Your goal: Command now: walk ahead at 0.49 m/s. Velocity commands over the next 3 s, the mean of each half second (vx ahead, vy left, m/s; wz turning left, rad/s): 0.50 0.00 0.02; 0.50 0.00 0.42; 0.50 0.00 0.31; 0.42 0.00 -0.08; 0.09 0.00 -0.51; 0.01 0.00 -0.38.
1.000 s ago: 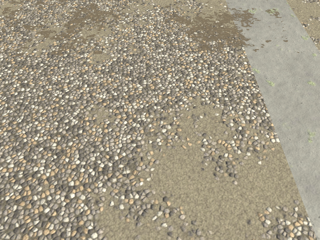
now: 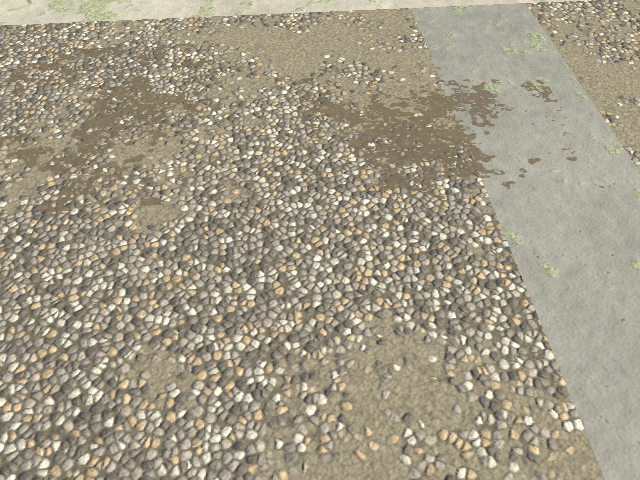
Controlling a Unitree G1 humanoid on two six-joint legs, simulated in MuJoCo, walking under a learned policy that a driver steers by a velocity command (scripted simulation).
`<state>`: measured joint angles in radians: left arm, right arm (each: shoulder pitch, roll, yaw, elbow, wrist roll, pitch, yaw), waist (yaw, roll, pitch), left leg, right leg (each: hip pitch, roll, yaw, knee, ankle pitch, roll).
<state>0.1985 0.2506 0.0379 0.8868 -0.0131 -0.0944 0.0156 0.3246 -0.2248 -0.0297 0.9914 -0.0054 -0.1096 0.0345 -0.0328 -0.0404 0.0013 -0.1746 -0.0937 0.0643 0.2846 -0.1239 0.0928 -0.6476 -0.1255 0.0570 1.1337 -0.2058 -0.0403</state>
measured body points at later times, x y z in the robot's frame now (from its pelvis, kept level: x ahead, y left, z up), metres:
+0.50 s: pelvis +0.27 -0.08 +0.00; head +0.29 -0.10 +0.45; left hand +0.33 +0.18 -0.12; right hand +0.36 -0.35 -0.14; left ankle +0.27 +0.08 -0.65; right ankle +0.29 -0.16 -0.74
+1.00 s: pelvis +0.54 +0.00 -0.02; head +0.57 +0.02 +0.43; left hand +0.55 +0.28 -0.15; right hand +0.74 -0.22 -0.13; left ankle +0.58 +0.08 -0.74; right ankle +0.45 -0.18 -0.63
